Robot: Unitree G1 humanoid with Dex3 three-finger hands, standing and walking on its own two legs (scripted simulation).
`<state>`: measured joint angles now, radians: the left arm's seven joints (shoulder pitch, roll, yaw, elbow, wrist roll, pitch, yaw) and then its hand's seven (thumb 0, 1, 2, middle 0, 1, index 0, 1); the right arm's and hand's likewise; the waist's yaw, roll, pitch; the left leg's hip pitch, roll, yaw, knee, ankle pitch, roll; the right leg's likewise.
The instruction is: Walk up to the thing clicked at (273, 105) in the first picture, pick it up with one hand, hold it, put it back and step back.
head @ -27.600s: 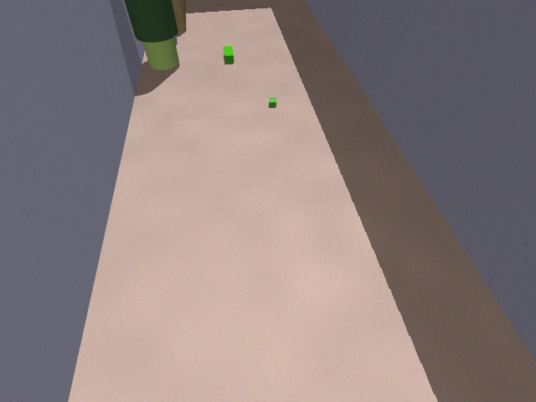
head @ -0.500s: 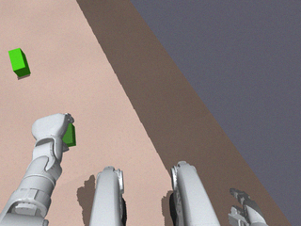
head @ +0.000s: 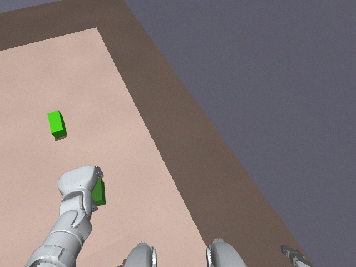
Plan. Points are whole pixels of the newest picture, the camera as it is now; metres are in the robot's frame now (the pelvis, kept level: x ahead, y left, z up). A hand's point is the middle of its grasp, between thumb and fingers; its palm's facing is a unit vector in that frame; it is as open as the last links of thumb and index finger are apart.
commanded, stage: lift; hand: left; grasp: from above
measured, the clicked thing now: (94, 192) +0.34 +0.23 -0.12
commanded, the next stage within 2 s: hold in 0.30 s
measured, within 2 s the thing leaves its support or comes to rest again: neither
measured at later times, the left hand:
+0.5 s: hand (78, 181) +0.33 +0.23 -0.01, palm faces -0.41 -0.14 -0.90, open 9.0 cm
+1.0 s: hand (76, 170) +0.34 +0.22 +0.02, palm faces -0.42 -0.12 -0.90, open 9.0 cm
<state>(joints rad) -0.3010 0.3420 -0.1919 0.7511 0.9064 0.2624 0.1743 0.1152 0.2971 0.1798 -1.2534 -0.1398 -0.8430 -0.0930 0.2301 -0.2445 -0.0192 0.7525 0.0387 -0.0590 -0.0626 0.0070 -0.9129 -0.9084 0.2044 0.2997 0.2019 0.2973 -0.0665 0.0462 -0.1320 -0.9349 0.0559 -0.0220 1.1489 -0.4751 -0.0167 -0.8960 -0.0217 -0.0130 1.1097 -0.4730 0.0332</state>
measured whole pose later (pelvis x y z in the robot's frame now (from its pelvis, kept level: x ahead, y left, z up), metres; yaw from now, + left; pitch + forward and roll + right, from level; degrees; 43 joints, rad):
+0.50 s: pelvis +0.02 +0.00 +0.06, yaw +0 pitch +8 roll -1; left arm -0.28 0.32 -0.21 0.77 0.92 0.24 0.15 0.10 0.27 0.22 -1.25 -0.15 -0.84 -0.11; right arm 0.23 -0.24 -0.03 0.75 0.04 -0.06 -0.04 0.01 -0.90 -0.90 0.20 0.30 0.20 0.30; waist -0.05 0.04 -0.07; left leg -0.56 0.04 0.02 0.78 -0.36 -0.01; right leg -0.54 -0.04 0.01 0.76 -0.36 0.04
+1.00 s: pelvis +0.04 +0.00 +0.07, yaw -1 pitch +4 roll +0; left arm -0.26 0.32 -0.22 0.69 0.95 0.23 0.05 0.09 0.27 0.23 -1.21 -0.15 -0.83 -0.11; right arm 0.23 -0.26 -0.03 0.71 0.04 -0.03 -0.01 0.01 -0.90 -0.90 0.20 0.30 0.20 0.30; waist -0.02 0.05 -0.06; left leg -0.41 0.04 0.03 0.65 -0.32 -0.01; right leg -0.40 -0.04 0.02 0.64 -0.32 0.04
